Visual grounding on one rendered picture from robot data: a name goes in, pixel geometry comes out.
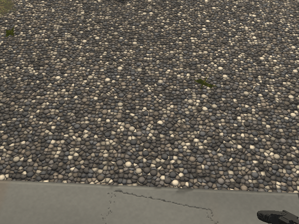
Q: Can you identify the robot right hand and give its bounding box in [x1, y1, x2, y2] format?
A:
[257, 210, 299, 224]

